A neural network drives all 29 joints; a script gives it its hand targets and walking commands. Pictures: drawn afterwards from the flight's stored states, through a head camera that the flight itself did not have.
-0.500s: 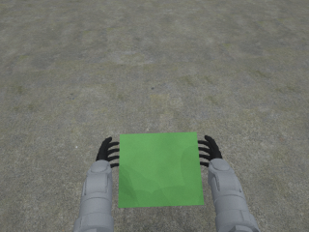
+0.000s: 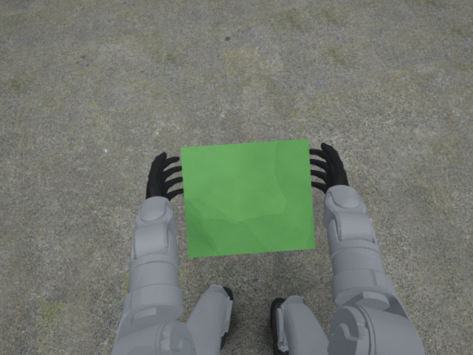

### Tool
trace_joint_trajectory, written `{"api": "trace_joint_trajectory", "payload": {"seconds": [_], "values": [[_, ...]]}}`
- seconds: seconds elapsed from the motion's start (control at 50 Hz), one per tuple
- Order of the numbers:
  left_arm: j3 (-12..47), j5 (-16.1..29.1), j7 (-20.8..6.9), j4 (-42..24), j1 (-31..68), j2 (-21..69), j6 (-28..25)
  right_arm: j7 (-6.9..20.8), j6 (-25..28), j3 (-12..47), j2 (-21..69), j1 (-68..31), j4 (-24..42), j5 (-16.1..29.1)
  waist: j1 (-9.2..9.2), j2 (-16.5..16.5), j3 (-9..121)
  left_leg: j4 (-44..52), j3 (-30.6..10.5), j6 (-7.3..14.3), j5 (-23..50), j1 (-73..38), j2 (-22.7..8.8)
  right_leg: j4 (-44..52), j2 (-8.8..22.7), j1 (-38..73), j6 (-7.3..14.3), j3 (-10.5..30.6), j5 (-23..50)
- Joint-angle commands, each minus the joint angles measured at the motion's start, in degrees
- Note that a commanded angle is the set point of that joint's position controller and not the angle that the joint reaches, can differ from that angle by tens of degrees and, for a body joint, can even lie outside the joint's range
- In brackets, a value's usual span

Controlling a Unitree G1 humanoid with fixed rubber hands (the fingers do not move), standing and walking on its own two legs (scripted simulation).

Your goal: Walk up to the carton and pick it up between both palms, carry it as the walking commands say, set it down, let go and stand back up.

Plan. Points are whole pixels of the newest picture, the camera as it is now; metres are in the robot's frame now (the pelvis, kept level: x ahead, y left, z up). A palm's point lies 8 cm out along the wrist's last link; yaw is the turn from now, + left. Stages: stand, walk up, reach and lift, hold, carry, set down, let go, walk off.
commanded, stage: set down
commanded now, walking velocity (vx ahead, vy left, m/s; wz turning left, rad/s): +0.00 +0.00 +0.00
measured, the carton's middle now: (245, 193) +0.40 +0.05 -0.15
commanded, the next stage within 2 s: none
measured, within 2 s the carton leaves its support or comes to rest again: neither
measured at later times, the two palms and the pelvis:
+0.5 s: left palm (171, 196) +0.38 +0.20 -0.13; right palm (319, 187) +0.43 -0.10 -0.14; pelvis +0.01 -0.01 -0.07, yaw +1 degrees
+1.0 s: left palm (180, 201) +0.40 +0.21 -0.23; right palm (307, 190) +0.45 -0.09 -0.23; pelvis -0.02 -0.01 -0.16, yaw +0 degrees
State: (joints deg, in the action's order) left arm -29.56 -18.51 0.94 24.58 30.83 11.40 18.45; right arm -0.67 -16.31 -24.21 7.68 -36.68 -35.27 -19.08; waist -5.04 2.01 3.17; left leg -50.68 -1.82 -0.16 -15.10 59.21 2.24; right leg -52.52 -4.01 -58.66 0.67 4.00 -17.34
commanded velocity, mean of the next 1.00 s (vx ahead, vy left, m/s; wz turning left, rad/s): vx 0.00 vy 0.00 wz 0.00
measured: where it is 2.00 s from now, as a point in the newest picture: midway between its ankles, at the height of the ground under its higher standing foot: (249, 336)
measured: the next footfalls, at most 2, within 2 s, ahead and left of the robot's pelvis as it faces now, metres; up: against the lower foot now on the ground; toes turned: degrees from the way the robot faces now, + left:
none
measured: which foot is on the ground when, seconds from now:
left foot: down 0.00-1.00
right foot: down 0.00-1.00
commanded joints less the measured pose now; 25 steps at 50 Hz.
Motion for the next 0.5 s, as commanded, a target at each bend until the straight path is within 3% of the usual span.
{"api": "trace_joint_trajectory", "payload": {"seconds": [0.0,0.24,0.48], "values": [[33.7,8.2,-16.6,6.5,31.6,48.6,-0.2,15.7,0.9,29.6,53.4,-28.4,-5.5,6.8,-0.94,-0.2,39.6,1.9,0.3,-0.3,5.5,-19.8,3.4,3.5,-3.1,11.0,1.1,-0.3,1.5],[32.0,9.0,-17.6,7.9,34.1,45.8,-0.2,13.8,0.7,30.2,54.2,-30.3,-6.4,7.9,-1.75,1.3,46.8,-7.3,1.5,-0.3,7.1,-6.3,4.6,-4.8,-3.6,4.0,-0.2,-0.7,4.4],[32.9,11.5,-16.7,9.9,35.5,43.3,-2.2,10.3,2.8,32.7,52.6,-32.4,-6.1,10.6,-2.63,2.6,54.2,-16.3,1.9,-0.7,11.1,3.6,5.3,-12.9,-4.4,-2.3,-1.1,-0.5,9.1]]}}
